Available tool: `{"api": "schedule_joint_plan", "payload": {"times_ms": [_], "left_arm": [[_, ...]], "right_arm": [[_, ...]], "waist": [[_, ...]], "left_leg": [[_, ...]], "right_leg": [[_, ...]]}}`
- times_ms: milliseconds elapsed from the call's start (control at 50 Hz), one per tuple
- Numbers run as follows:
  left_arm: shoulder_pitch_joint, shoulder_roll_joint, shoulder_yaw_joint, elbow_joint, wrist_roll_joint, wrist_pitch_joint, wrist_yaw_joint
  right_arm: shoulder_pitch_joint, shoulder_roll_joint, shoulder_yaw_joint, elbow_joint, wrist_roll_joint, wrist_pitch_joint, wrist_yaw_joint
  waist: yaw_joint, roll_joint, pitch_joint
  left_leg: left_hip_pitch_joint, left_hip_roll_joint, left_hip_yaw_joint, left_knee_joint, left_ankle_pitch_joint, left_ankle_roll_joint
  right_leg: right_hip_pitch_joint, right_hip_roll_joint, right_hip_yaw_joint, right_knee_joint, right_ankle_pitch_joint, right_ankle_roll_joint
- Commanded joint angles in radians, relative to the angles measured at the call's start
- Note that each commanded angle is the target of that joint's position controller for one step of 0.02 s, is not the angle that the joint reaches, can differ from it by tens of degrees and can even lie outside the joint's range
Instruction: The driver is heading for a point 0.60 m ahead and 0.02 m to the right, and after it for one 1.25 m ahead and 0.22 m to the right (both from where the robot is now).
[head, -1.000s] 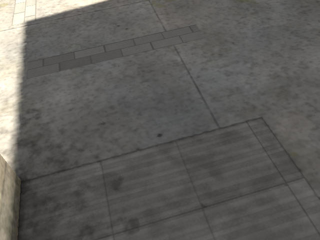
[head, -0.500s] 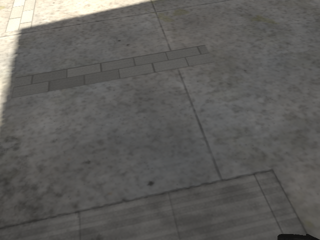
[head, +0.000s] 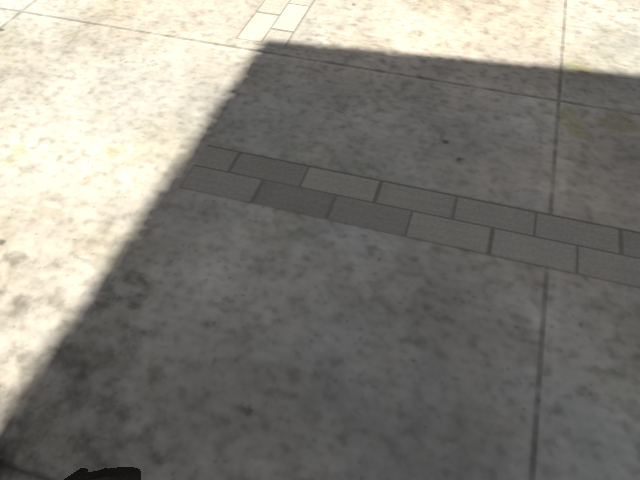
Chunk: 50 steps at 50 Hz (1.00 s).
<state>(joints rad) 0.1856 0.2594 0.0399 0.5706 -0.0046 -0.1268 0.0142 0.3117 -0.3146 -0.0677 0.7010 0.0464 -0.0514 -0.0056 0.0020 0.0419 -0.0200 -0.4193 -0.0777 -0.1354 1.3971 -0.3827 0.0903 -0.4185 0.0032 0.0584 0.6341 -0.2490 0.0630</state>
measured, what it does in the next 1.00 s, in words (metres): walks ahead: left foot, then right foot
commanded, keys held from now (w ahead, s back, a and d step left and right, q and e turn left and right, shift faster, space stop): w+q+shift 0.18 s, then w+e+shift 0.28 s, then e+shift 0.54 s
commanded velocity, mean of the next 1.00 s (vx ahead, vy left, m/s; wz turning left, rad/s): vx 0.67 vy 0.00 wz -0.19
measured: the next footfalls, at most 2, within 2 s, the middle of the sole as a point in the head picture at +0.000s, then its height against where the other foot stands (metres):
left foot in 0.36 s outside the picture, level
right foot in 0.78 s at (313, 342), level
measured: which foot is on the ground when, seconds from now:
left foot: up 0.00-0.34, down 0.36-0.78, up 0.80-1.00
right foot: down 0.00-0.38, up 0.40-0.76, down 0.78-1.00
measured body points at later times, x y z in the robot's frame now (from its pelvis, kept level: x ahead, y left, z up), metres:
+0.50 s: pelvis +0.40 +0.08 +0.01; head +0.42 +0.10 +0.45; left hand +0.39 +0.35 -0.13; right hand +0.59 -0.14 -0.09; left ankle +0.43 +0.18 -0.72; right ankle +0.29 -0.12 -0.59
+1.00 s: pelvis +0.70 +0.10 +0.01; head +0.75 +0.08 +0.46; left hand +0.86 +0.36 -0.09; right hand +0.90 -0.18 -0.06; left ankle +0.77 +0.29 -0.63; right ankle +0.79 +0.06 -0.72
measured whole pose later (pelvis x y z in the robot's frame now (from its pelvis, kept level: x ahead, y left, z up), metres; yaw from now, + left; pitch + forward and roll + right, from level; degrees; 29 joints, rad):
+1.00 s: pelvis +0.70 +0.10 +0.01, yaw -14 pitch +1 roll +2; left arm 0.27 0.29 0.08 0.61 -0.01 0.00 0.00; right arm -0.07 -0.25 -0.04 0.62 -0.02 -0.03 -0.02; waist 0.06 -0.01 0.11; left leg -0.61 -0.03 -0.20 1.14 -0.39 -0.05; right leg -0.41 0.19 0.12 0.47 -0.05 -0.13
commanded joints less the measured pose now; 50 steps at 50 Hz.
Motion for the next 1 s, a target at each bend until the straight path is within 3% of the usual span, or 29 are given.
{"api": "schedule_joint_plan", "payload": {"times_ms": [20,80,160,220,280,320,340,360,380,400,420,440,460,480,500,520,580,640,680,740,760,780,800,820,840,860,880,940,1000], "left_arm": [[0.187,0.101,0.047,0.023,0.022,0.008,0.000],[0.144,0.018,0.022,0.099,0.005,0.009,-0.014],[0.103,0.107,0.041,0.141,0.018,0.005,0.001],[0.222,0.127,0.039,0.202,0.018,-0.002,0.003],[0.273,0.199,0.042,0.251,-0.010,0.014,-0.005],[0.299,0.245,0.043,0.285,-0.016,0.023,-0.005],[0.292,0.261,0.041,0.301,-0.011,0.029,-0.002],[0.235,0.266,0.037,0.299,-0.011,0.032,0.001],[0.261,0.132,0.006,0.253,0.014,0.025,-0.002],[0.377,0.043,-0.020,0.226,-0.036,-0.010,-0.011],[0.232,0.144,0.014,0.209,-0.077,-0.023,-0.004],[0.145,0.115,0.014,0.169,-0.086,-0.020,0.000],[0.107,0.081,0.008,0.162,-0.061,-0.009,0.005],[0.123,0.068,0.016,0.171,-0.038,0.012,0.006],[0.189,0.050,0.020,0.189,-0.040,0.038,-0.001],[0.216,0.043,0.025,0.201,-0.043,0.063,-0.004],[0.148,0.023,0.026,0.153,-0.029,0.097,-0.006],[0.083,0.018,0.017,0.138,0.004,0.081,-0.036],[0.066,0.044,0.027,0.120,0.008,0.081,-0.068],[0.252,0.167,0.078,0.131,-0.003,0.114,-0.078],[0.395,0.233,0.111,0.153,-0.006,0.126,-0.068],[0.426,0.247,0.120,0.169,-0.015,0.132,-0.047],[0.277,0.269,0.102,0.141,0.005,0.115,-0.038],[0.134,0.305,0.088,0.026,0.067,0.077,-0.046],[0.059,0.276,0.096,-0.044,0.044,0.073,-0.063],[0.035,0.228,0.089,-0.046,0.003,0.072,-0.065],[0.019,0.202,0.081,-0.047,-0.021,0.072,-0.058],[0.000,0.180,0.081,-0.061,-0.006,0.094,-0.015],[0.059,0.205,0.092,-0.054,-0.014,0.124,0.023]], "right_arm": [[-0.171,-0.002,0.011,-0.173,-0.031,-0.009,0.019],[-0.169,0.030,0.016,-0.198,0.002,0.028,0.040],[-0.222,0.005,0.019,-0.231,-0.015,0.036,0.051],[-0.353,0.036,0.034,-0.251,-0.020,0.017,0.064],[-0.435,0.025,0.030,-0.280,-0.014,-0.013,0.082],[-0.380,-0.026,0.003,-0.281,-0.022,-0.020,0.076],[-0.214,-0.085,-0.027,-0.249,-0.019,-0.017,0.065],[0.046,-0.132,-0.056,-0.178,-0.016,-0.008,0.046],[0.200,-0.212,-0.071,-0.116,-0.028,-0.001,0.021],[0.192,-0.231,-0.059,-0.129,-0.066,-0.023,0.025],[0.182,-0.130,-0.043,-0.109,-0.073,-0.035,0.034],[0.138,-0.086,-0.031,-0.080,-0.060,-0.044,0.037],[0.078,-0.055,-0.022,-0.056,-0.056,-0.054,0.041],[0.002,0.000,-0.009,-0.045,-0.073,-0.065,0.045],[-0.044,0.039,-0.002,-0.035,-0.084,-0.073,0.047],[-0.084,0.065,0.001,-0.024,-0.074,-0.078,0.047],[-0.192,0.029,-0.006,-0.015,-0.066,-0.082,0.015],[-0.231,-0.031,-0.019,-0.014,-0.061,-0.066,-0.030],[-0.173,-0.106,-0.036,-0.001,-0.038,-0.060,-0.049],[-0.237,-0.156,-0.054,-0.026,-0.002,-0.030,-0.042],[-0.265,-0.140,-0.052,-0.036,0.002,-0.025,-0.030],[-0.291,-0.067,-0.032,-0.037,0.000,-0.028,-0.012],[-0.192,0.075,-0.001,-0.066,-0.055,-0.034,0.010],[0.085,0.045,0.011,-0.073,-0.048,-0.046,0.021],[0.018,-0.092,-0.009,-0.065,-0.041,-0.046,0.021],[-0.119,-0.121,-0.020,-0.088,-0.044,-0.035,0.010],[-0.173,-0.103,-0.018,-0.091,-0.059,-0.017,-0.008],[-0.242,-0.073,-0.019,-0.099,-0.063,0.022,-0.019],[-0.285,-0.019,-0.006,-0.094,-0.065,0.026,-0.024]], "waist": [[0.095,-0.068,0.019],[0.030,-0.142,0.077],[-0.006,-0.117,0.127],[0.058,-0.032,0.169],[0.040,-0.055,0.195],[-0.036,-0.168,0.109],[-0.140,-0.217,0.009],[-0.292,-0.220,-0.096],[-0.253,-0.025,-0.253],[-0.151,0.233,-0.517],[-0.198,0.122,-0.381],[-0.168,0.081,-0.168],[-0.114,-0.015,-0.063],[-0.049,-0.011,-0.004],[0.003,0.040,0.004],[0.031,0.043,0.020],[0.075,0.047,0.123],[0.064,-0.001,0.107],[0.048,0.005,0.020],[0.155,0.059,-0.089],[0.231,0.032,-0.143],[0.255,-0.114,-0.067],[0.060,-0.454,0.052],[-0.088,-0.445,-0.246],[-0.035,-0.209,-0.293],[-0.026,-0.028,-0.161],[-0.040,0.060,-0.131],[-0.045,-0.005,-0.089],[-0.015,-0.030,-0.137]], "left_leg": [[-0.529,0.158,0.009,0.122,0.121,-0.004],[-0.491,0.207,0.012,0.056,0.102,-0.010],[-0.501,0.221,0.038,-0.109,0.266,-0.040],[-0.417,0.184,0.101,-0.376,0.388,-0.004],[-0.268,0.103,0.202,-0.620,0.311,0.043],[-0.081,0.034,0.258,-0.665,0.212,0.073],[0.136,0.015,0.239,-0.703,0.200,0.098],[0.485,0.047,0.199,-0.800,0.302,0.116],[0.887,0.287,-0.124,-0.701,0.210,0.104],[1.001,0.492,-0.642,-0.960,-0.153,0.198],[0.865,0.458,-0.629,-1.086,-0.257,0.160],[0.691,0.444,-0.470,-1.105,-0.206,0.146],[0.519,0.419,-0.341,-1.119,-0.074,0.123],[0.371,0.381,-0.210,-1.133,0.100,0.097],[0.277,0.368,-0.092,-1.136,0.326,0.089],[0.231,0.347,0.020,-1.140,0.532,0.073],[0.107,0.307,0.229,-1.194,0.756,0.034],[0.083,0.214,0.389,-1.153,0.695,0.016],[0.216,0.251,0.380,-1.081,0.838,0.007],[0.340,0.296,0.365,-0.800,1.120,-0.025],[0.273,0.287,0.349,-0.574,1.055,-0.046],[0.146,0.171,0.334,-0.244,0.474,-0.108],[-0.153,-0.043,0.255,0.126,-0.333,-0.149],[-0.254,-0.072,0.000,0.273,-0.304,-0.155],[-0.240,-0.032,-0.051,0.234,-0.223,-0.123],[-0.288,0.002,-0.039,0.113,-0.126,-0.106],[-0.263,0.041,-0.047,0.022,-0.067,-0.106],[-0.162,0.057,-0.047,-0.199,-0.013,-0.124],[-0.186,0.021,-0.035,-0.333,0.046,-0.162]], "right_leg": [[0.470,-0.296,0.405,-0.336,-0.144,-0.193],[0.339,-0.258,0.180,-0.374,0.045,-0.164],[0.280,-0.260,-0.021,-0.451,0.180,-0.159],[0.303,-0.245,-0.106,-0.519,0.237,-0.154],[0.398,-0.273,-0.148,-0.529,0.606,-0.189],[0.485,-0.306,-0.137,-0.367,1.146,-0.206],[0.465,-0.308,-0.123,-0.185,1.282,-0.202],[0.292,-0.260,-0.138,0.093,1.224,-0.174],[-0.055,-0.133,-0.078,0.512,0.271,-0.142],[-0.225,-0.003,0.117,0.797,-0.219,-0.145],[-0.326,-0.035,0.143,0.872,-0.150,-0.145],[-0.404,-0.066,0.100,0.864,-0.083,-0.133],[-0.382,-0.120,0.082,0.832,-0.027,-0.128],[-0.309,-0.156,0.079,0.787,0.039,-0.124],[-0.222,-0.177,0.084,0.772,0.057,-0.112],[-0.184,-0.182,0.073,0.736,0.033,-0.100],[-0.216,-0.159,0.014,0.592,0.080,-0.061],[-0.087,-0.093,-0.103,0.207,0.371,-0.058],[-0.003,-0.044,-0.151,0.090,0.459,-0.077],[0.173,0.034,-0.202,0.088,0.305,-0.141],[0.357,0.053,-0.180,0.049,0.302,-0.181],[0.426,0.028,-0.102,-0.097,0.431,-0.214],[0.434,-0.031,0.187,-0.051,1.043,-0.293],[0.562,-0.287,0.737,-0.236,0.851,-0.506],[0.544,-0.297,0.804,-0.345,0.443,-0.500],[0.421,-0.244,0.714,-0.364,0.190,-0.440],[0.331,-0.210,0.664,-0.362,0.098,-0.389],[0.181,-0.097,0.480,-0.333,0.284,-0.308],[0.227,-0.067,0.429,-0.274,0.484,-0.286]]}}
